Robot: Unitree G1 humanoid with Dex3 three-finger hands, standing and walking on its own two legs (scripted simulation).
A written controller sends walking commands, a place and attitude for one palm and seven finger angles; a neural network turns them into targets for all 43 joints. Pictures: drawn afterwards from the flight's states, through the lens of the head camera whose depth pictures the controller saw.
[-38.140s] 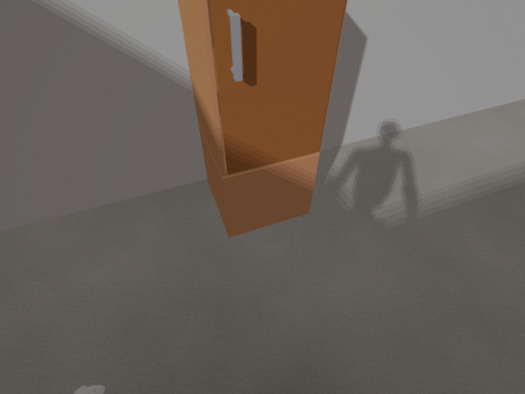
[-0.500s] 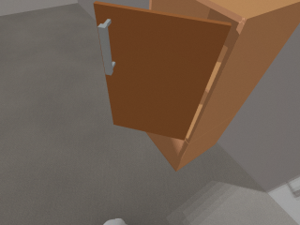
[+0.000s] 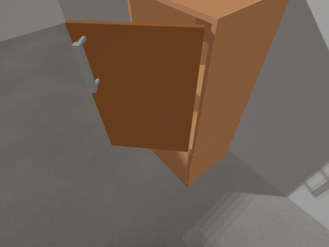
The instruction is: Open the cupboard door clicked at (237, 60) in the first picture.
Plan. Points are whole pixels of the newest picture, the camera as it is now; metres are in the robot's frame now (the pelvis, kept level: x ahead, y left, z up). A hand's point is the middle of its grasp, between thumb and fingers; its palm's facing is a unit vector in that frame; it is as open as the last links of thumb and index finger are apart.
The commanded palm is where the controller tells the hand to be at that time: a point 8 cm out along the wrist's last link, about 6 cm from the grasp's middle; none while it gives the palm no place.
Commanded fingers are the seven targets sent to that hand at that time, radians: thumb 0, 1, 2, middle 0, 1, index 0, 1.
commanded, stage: come to a stop and stand still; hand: left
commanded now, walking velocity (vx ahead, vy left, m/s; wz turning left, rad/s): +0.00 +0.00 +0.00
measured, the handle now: (88, 66) +0.59 +0.25 +0.13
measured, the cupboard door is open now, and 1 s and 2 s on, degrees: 43 43 43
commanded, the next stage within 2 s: look again from close up in 0.34 s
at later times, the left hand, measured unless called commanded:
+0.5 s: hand out of the picture +0.00 +0.15 -0.17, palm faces +0.03 -0.98 -0.18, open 7.3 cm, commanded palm none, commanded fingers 0.00 0.90 0.90 -0.20 -0.30 -0.20 -0.30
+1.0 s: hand out of the picture -0.04 +0.20 -0.18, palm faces +0.04 -0.98 -0.17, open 7.4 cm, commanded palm none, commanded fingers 0.00 0.90 0.90 -0.20 -0.30 -0.20 -0.30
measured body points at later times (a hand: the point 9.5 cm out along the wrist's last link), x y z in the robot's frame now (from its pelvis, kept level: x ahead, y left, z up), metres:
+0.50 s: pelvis +0.01 -0.01 +0.00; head +0.03 -0.02 +0.45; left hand +0.00 +0.20 -0.16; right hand +0.00 -0.23 -0.16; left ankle +0.01 +0.12 -0.74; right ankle -0.02 -0.12 -0.74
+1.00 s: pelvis -0.03 +0.03 +0.00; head -0.03 +0.05 +0.45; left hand -0.04 +0.25 -0.17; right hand +0.01 -0.20 -0.14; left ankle +0.01 +0.12 -0.74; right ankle -0.03 -0.12 -0.74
